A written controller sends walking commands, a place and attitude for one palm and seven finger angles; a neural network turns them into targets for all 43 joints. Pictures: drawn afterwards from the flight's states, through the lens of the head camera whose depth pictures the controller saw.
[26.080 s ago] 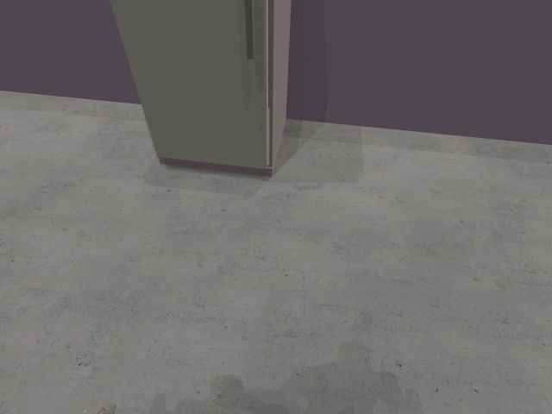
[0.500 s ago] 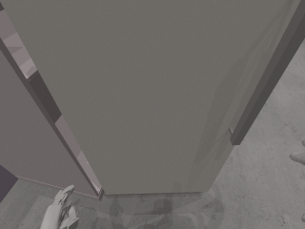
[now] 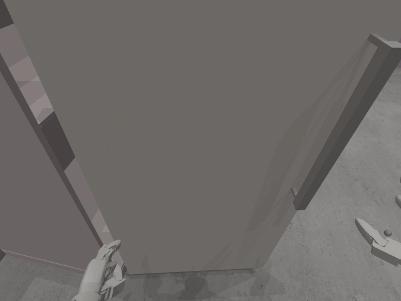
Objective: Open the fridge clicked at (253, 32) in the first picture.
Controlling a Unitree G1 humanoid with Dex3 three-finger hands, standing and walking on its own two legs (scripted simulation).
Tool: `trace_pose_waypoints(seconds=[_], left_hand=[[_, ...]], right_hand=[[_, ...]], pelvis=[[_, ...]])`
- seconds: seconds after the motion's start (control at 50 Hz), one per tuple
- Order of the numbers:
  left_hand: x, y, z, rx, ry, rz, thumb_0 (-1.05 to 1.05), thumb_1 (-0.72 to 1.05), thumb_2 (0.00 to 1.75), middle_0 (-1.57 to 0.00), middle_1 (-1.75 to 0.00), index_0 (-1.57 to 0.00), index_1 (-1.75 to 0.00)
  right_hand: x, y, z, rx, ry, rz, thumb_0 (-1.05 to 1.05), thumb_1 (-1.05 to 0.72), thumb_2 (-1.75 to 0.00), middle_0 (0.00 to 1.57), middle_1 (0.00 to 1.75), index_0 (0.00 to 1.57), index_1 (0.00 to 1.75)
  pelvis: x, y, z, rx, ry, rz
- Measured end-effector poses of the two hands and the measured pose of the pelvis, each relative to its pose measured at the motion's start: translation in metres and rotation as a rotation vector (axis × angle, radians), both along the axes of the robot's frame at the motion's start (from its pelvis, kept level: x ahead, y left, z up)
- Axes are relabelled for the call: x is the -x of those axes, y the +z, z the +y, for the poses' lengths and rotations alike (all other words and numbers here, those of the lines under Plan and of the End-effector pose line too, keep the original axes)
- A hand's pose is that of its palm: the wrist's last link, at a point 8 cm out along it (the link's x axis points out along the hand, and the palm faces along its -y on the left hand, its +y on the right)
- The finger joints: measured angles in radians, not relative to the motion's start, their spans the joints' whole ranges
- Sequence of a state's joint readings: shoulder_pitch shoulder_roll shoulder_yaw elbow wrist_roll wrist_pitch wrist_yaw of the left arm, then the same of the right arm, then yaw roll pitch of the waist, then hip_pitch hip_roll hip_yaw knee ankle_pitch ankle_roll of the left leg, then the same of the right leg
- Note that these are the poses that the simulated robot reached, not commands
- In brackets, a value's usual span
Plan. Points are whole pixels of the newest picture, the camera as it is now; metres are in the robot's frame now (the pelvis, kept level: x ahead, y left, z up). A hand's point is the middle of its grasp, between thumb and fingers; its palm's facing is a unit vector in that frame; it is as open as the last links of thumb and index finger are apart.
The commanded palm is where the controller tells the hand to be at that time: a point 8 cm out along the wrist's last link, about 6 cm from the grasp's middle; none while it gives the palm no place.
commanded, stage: draw the hand back to the body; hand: right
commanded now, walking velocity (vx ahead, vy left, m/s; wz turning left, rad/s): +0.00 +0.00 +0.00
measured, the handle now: (327, 142) +0.40 -0.28 +0.14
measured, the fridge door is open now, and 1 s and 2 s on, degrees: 75 75 75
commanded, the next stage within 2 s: step back with the hand held close in 0.58 s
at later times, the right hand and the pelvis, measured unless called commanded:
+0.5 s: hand (350, 222) +0.20 -0.22 +0.15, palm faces +0.47 +0.79 -0.40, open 7.5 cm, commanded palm +0.16 -0.26 +0.17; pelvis +0.02 +0.04 +0.00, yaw +0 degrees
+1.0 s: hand (372, 236) +0.18 -0.25 +0.14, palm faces +0.36 +0.79 -0.49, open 7.4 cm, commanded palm +0.13 -0.30 +0.17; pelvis -0.01 +0.00 +0.00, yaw +0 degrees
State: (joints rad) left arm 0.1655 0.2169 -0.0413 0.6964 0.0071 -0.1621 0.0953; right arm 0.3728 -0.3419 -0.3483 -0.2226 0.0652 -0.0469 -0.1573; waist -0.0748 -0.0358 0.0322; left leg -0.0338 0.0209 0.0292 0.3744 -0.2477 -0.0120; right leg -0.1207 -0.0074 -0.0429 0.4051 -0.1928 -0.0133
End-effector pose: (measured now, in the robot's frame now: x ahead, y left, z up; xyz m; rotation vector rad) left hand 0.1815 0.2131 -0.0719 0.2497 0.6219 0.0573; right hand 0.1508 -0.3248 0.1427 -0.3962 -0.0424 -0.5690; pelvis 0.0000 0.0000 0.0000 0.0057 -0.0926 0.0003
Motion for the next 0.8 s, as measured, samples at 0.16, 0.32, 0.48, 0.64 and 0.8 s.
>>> trace_pose_waypoints(seconds=[0.16,0.32,0.48,0.64,0.8], left_hand=[[-0.009,-0.001,0.032,-0.013,0.032,0.007,0.01,0.90,0.90,-0.20,-0.30,-0.21,-0.30],[-0.010,-0.007,0.051,-0.004,0.056,0.024,0.01,0.90,0.90,-0.20,-0.30,-0.21,-0.30],[-0.007,-0.012,0.060,0.003,0.068,0.040,0.01,0.90,0.90,-0.20,-0.30,-0.21,-0.30],[-0.006,-0.012,0.061,0.000,0.071,0.038,0.01,0.90,0.90,-0.20,-0.30,-0.21,-0.30],[-0.006,-0.009,0.052,-0.002,0.058,0.041,0.01,0.90,0.90,-0.20,-0.30,-0.21,-0.30]], right_hand=[[-0.005,0.020,0.034,0.051,0.065,-0.030,0.01,-0.51,-0.72,0.22,0.52,0.23,0.52],[-0.009,0.028,0.059,0.078,0.101,-0.044,0.01,-0.77,-0.84,0.21,0.37,0.22,0.37],[-0.010,0.024,0.066,0.074,0.093,-0.022,0.02,-0.86,-0.89,0.21,0.32,0.22,0.31],[-0.009,0.024,0.066,0.074,0.095,-0.029,0.02,-0.89,-0.90,0.21,0.30,0.22,0.30],[-0.012,0.032,0.057,0.112,0.121,-0.065,0.02,-0.89,-0.90,0.21,0.30,0.22,0.30]], pelvis=[[-0.012,0.001,0.017,0.004,0.003,-0.007],[-0.018,0.000,0.033,0.008,0.004,-0.006],[-0.019,-0.001,0.042,0.010,0.005,-0.008],[-0.018,-0.001,0.043,0.009,0.004,-0.011],[-0.011,-0.002,0.034,-0.005,-0.010,0.021]])
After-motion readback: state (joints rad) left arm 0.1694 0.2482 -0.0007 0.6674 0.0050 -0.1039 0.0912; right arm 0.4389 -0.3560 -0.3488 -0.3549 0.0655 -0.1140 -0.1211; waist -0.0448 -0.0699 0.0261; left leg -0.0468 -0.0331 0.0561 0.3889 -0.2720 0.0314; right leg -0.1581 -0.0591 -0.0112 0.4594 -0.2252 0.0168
